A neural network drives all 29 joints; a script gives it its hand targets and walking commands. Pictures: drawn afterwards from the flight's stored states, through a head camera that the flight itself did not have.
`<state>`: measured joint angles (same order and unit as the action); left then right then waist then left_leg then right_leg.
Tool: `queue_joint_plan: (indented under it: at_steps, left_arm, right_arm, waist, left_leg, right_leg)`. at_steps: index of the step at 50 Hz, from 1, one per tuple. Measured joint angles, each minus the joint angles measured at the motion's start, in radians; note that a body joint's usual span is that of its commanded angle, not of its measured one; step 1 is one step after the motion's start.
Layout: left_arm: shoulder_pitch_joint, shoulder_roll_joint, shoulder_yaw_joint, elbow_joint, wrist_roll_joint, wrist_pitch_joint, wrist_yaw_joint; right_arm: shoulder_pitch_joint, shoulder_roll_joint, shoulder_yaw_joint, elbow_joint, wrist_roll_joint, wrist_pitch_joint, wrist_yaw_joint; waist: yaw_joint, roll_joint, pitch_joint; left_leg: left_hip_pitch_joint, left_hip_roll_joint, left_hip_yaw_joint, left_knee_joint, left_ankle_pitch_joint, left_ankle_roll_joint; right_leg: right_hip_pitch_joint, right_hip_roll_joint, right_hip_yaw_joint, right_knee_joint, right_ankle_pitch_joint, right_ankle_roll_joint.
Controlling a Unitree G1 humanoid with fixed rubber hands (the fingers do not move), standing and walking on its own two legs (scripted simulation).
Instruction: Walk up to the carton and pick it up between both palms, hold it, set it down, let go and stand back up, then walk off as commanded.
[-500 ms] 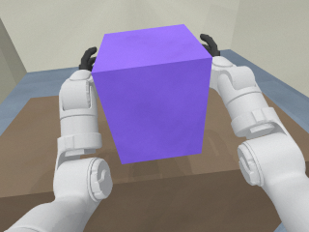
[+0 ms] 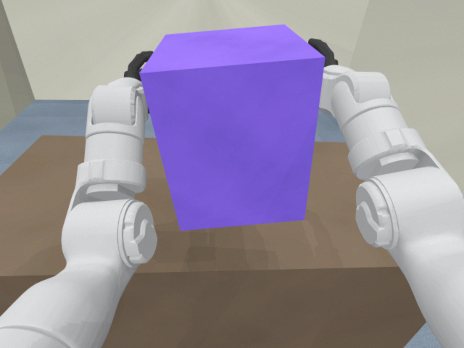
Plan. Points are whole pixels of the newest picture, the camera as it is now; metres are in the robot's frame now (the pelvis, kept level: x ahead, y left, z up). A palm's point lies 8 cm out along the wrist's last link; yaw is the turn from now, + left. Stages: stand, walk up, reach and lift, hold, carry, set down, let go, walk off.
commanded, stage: hold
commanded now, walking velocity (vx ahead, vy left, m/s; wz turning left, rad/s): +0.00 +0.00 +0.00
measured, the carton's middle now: (233, 125) +0.37 +0.00 +0.28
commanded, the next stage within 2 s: none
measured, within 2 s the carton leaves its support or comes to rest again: neither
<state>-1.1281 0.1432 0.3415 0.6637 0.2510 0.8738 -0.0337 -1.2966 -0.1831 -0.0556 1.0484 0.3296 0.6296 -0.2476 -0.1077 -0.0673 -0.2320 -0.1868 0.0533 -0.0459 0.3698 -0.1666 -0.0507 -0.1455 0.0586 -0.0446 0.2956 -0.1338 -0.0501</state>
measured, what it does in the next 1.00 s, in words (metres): stands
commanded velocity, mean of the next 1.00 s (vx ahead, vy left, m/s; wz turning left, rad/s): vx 0.00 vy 0.00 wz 0.00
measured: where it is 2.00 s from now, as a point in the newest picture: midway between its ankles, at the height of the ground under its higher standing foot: outside the picture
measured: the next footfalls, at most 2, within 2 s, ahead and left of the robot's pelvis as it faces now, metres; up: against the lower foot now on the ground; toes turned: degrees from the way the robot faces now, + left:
none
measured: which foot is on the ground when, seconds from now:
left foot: down 0.00-1.00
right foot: down 0.00-1.00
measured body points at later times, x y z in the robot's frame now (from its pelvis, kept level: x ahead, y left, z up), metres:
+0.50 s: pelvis +0.00 +0.01 +0.00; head -0.08 +0.06 +0.44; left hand +0.41 +0.18 +0.31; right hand +0.39 -0.11 +0.36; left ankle +0.02 +0.15 -0.75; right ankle +0.02 -0.09 -0.75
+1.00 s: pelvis +0.00 +0.01 +0.00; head -0.10 +0.00 +0.44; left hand +0.38 +0.17 +0.34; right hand +0.38 -0.13 +0.34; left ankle +0.02 +0.15 -0.75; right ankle +0.02 -0.09 -0.75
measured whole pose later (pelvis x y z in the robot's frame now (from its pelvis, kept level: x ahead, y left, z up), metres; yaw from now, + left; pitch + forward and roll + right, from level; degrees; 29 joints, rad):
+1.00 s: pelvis +0.00 +0.01 +0.00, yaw -1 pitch -3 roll -1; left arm -1.13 0.14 0.46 0.63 0.23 0.88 -0.02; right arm -1.27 -0.19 0.09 0.94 0.38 0.72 -0.29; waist -0.02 0.05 -0.22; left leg -0.13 0.03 -0.03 0.35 -0.17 -0.01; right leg -0.11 0.06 0.02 0.29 -0.13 -0.03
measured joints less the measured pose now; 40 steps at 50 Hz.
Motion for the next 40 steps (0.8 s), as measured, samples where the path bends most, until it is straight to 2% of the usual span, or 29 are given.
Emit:
queue_joint_plan:
  at_steps: [3, 7, 12, 16, 21, 25, 29, 34, 40]
  left_arm:
    - [0.027, -0.02, 0.015, -0.004, 0.007, 0.0, 0.0]
    - [0.068, -0.034, 0.037, -0.057, -0.008, -0.01, 0.005]
    - [0.086, -0.028, 0.076, -0.111, -0.046, -0.017, 0.007]
    - [0.066, 0.001, 0.091, -0.103, -0.057, -0.003, -0.01]
    - [0.025, 0.038, 0.04, -0.072, -0.062, 0.021, -0.02]
    - [0.012, 0.041, -0.028, -0.088, -0.073, 0.023, -0.004]
    - [0.023, -0.003, -0.042, -0.117, -0.048, 0.028, 0.026]
    - [0.079, -0.067, -0.009, -0.165, 0.002, 0.051, 0.04]
    - [0.123, -0.083, 0.015, -0.186, 0.006, 0.051, 0.045]
  right_arm:
    - [0.014, -0.019, 0.082, 0.0, 0.04, 0.012, 0.0]
    - [0.039, -0.033, 0.166, -0.061, 0.078, 0.024, -0.012]
    - [0.074, -0.017, 0.183, -0.157, 0.083, 0.041, -0.05]
    - [0.077, 0.011, 0.142, -0.179, 0.062, 0.06, -0.069]
    - [0.038, 0.025, 0.071, -0.147, 0.041, 0.077, -0.072]
    - [0.0, 0.0, 0.028, -0.131, 0.05, 0.075, -0.063]
    - [-0.023, -0.038, 0.027, -0.089, 0.077, 0.065, -0.041]
    - [-0.006, -0.059, 0.095, -0.037, 0.115, 0.054, -0.01]
    - [0.06, -0.057, 0.176, -0.08, 0.143, 0.048, -0.007]
  waist:
    - [0.028, 0.045, -0.001]
    - [0.06, 0.112, 0.013]
    - [0.077, 0.147, 0.019]
    - [0.063, 0.112, 0.033]
    - [0.03, 0.022, 0.042]
    - [-0.002, -0.029, 0.032]
    - [-0.009, -0.039, 0.015]
    - [0.001, 0.011, 0.001]
    - [0.032, 0.121, -0.007]
  left_leg:
    - [0.015, 0.001, 0.022, 0.005, -0.014, 0.008]
    - [0.036, -0.007, 0.034, 0.004, -0.023, 0.021]
    - [0.048, -0.017, 0.027, -0.006, -0.018, 0.031]
    - [0.054, -0.021, 0.011, -0.015, -0.009, 0.029]
    - [0.028, -0.018, -0.004, -0.01, 0.0, 0.016]
    - [-0.015, -0.014, -0.017, 0.008, -0.001, 0.009]
    - [-0.03, -0.011, -0.012, 0.016, -0.008, 0.008]
    - [0.002, -0.014, 0.006, 0.018, -0.026, 0.018]
    - [0.047, -0.018, 0.022, 0.022, -0.044, 0.033]
  right_leg:
    - [0.007, 0.0, 0.024, 0.005, -0.006, 0.007]
    - [0.025, -0.006, 0.04, 0.003, -0.011, 0.019]
    - [0.039, -0.014, 0.038, -0.005, -0.011, 0.029]
    - [0.049, -0.016, 0.027, -0.01, -0.009, 0.027]
    - [0.026, -0.01, 0.016, -0.003, -0.005, 0.015]
    - [-0.004, -0.005, 0.007, -0.005, 0.001, 0.01]
    - [-0.015, -0.001, 0.016, -0.011, 0.005, 0.011]
    - [0.014, -0.003, 0.039, -0.017, -0.003, 0.021]
    - [0.057, -0.006, 0.06, -0.019, -0.013, 0.033]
